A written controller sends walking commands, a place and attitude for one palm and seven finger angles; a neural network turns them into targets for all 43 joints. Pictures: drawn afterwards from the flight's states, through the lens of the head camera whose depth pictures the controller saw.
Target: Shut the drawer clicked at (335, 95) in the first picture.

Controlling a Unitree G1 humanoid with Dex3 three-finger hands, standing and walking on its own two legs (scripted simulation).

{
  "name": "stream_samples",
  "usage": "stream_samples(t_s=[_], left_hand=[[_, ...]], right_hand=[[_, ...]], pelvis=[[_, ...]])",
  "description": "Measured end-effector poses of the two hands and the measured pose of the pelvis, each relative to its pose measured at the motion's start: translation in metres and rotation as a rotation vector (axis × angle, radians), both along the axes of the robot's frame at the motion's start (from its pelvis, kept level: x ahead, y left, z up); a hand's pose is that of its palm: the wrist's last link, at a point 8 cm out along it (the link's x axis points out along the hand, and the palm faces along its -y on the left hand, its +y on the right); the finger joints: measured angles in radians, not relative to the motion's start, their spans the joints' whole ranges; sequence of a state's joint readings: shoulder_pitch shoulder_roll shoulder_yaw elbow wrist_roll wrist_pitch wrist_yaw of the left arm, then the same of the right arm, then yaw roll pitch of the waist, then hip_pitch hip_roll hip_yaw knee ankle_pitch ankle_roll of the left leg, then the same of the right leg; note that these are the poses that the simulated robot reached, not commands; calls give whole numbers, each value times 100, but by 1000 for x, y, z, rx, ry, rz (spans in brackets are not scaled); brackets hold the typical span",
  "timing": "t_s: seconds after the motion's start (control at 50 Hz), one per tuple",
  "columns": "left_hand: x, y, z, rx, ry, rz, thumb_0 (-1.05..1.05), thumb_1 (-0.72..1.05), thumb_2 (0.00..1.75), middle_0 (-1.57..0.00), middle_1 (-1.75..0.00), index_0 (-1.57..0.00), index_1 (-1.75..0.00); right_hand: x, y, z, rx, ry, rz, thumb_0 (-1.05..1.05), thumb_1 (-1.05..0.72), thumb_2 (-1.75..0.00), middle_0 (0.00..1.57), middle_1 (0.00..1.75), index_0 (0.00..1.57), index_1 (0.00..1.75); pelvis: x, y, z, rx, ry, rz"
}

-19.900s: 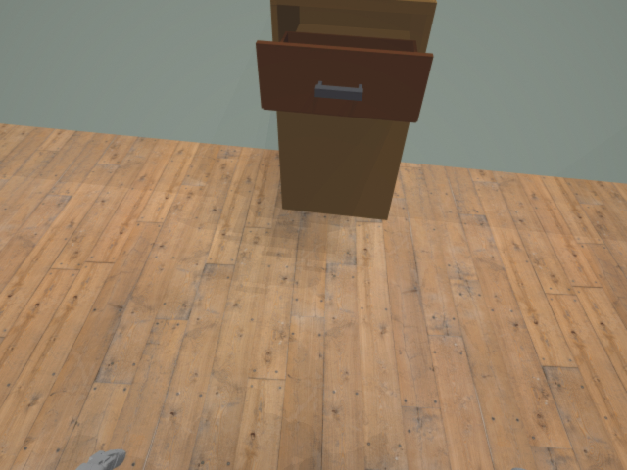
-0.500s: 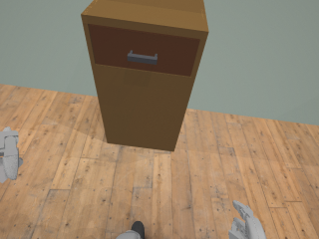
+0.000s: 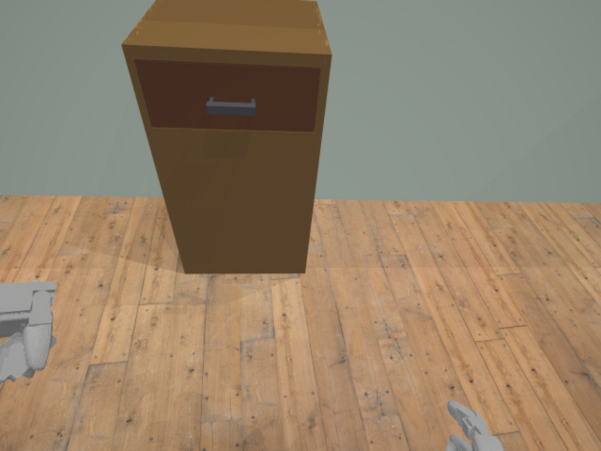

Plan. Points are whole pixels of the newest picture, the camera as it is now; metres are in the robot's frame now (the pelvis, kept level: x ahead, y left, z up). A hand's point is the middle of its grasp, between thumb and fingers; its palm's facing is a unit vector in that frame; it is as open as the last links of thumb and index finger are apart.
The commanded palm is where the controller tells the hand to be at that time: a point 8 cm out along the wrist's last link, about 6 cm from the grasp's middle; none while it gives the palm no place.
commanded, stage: stop stepping back and stand still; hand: left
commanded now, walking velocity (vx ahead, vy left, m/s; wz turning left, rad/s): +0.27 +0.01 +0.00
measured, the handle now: (232, 104) +0.92 +0.18 +0.00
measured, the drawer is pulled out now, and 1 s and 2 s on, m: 0.00 0.00 0.00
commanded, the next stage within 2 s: let the arm hang, fingers relaxed in 1.10 s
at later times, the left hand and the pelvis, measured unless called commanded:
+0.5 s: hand (3, 378) +0.15 +0.24 +0.18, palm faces +0.42 -0.70 -0.58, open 3.2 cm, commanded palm +0.09 +0.28 +0.18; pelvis -0.03 +0.00 -0.02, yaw +2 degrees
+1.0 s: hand (43, 328) +0.20 +0.25 +0.16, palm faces +0.37 -0.77 -0.52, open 3.2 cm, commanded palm +0.13 +0.28 +0.18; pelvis +0.01 +0.00 +0.00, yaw +2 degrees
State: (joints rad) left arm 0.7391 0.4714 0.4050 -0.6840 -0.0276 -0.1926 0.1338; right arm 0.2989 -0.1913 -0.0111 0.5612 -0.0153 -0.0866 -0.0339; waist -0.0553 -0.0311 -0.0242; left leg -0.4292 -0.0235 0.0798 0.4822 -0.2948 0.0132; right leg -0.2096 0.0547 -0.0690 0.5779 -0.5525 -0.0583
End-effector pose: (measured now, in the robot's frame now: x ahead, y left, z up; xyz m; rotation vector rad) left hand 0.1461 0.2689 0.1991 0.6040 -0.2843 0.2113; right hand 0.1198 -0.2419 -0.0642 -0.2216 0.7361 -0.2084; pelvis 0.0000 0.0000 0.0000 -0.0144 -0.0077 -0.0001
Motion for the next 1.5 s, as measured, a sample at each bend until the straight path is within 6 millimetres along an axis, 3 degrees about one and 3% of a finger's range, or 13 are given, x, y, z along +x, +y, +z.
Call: stream_samples(t_s=[0.1, 0.22, 0.3, 0.46, 0.58, 0.66, 0.78, 0.94, 1.2, 1.24, 1.32, 1.42, 1.5], left_hand=[[-40, 12, 2, -1, -65, 81, 1, 88, 90, -141, -160, -141, -160], [-43, 39, -22, -151, -88, 210, 1, 89, 90, -141, -160, -141, -160], [-38, 31, -28, -137, -100, 143, 1, 89, 90, -141, -160, -141, -160], [-40, 9, 13, 58, -100, 100, 1, 89, 90, -141, -160, -141, -160], [-35, 6, -16, 15, 28, 213, 0, 89, 90, -141, -160, -141, -160], [-28, 3, -26, -59, 80, 236, 1, 89, 90, -141, -160, -141, -160], [-10, -1, -10, -42, -28, 145, 1, 88, 90, -141, -160, -141, -160], [12, 13, -7, 0, 0, 147, 1, 89, 90, -141, -160, -141, -160], [4, 24, -17, -69, 62, 146, 1, 89, 90, -141, -160, -141, -160], [9, 33, -41, -70, 133, 137, 0, 89, 90, -141, -160, -141, -160], [12, 55, -158, -206, 597, 248, 0, 90, 90, -137, -157, -137, -156], [-43, 27, -283, -396, 1105, 313, 0, 91, 90, -124, -144, -124, -144], [-99, -4, -332, -499, 1338, 345, 1, 90, 90, -110, -132, -110, -130]], right_hand=[[-25, -9, -24, -29, 127, 18, 1, -90, -90, 20, 30, 20, 30], [-33, 1, -16, -52, 56, -3, 2, -90, -90, 20, 30, 20, 30], [-29, 16, -18, -37, -26, 1, 2, -90, -90, 20, 30, 20, 30], [-26, 41, -35, 114, 25, 71, 1, -90, -90, 20, 30, 20, 30], [-7, 19, -66, 119, 132, 92, 1, -90, -90, 21, 30, 20, 30], [8, 1, -49, 70, 128, 73, 2, -90, -90, 20, 30, 20, 30], [45, -14, -18, -38, 17, 75, 2, -90, -90, 20, 30, 20, 30], [82, 5, -3, 14, -68, 78, 1, -90, -90, 20, 30, 20, 30], [58, 38, -12, 43, 22, 93, 1, -90, -90, 20, 30, 20, 30], [54, 39, -21, 66, 30, 132, 1, -90, -90, 20, 30, 20, 30], [39, 29, -47, 73, 126, 153, 1, -90, -90, 20, 30, 20, 30], [-7, 21, -58, 44, 262, 94, 1, -90, -90, 20, 30, 20, 30], [-58, 20, -58, 16, 431, 61, 1, -90, -90, 20, 30, 20, 30]], pelvis=[[-27, 3, -7, 18, 12, -4], [-34, 15, -5, 38, 34, 13], [-42, 21, -14, 58, 1, 21], [-33, 3, -8, 26, 4, 35], [-25, -7, -17, 20, -8, 53], [-14, -9, -6, 42, -7, 51], [1, -6, -7, 21, -13, 61], [13, -3, -3, 16, 10, 41], [11, 13, 2, 7, 6, 34], [7, 17, 0, 3, 17, 50], [-3, 28, -7, 3, 25, 60], [-12, 30, -9, 14, 11, 53], [-16, 28, -6, 11, 1, 59]])
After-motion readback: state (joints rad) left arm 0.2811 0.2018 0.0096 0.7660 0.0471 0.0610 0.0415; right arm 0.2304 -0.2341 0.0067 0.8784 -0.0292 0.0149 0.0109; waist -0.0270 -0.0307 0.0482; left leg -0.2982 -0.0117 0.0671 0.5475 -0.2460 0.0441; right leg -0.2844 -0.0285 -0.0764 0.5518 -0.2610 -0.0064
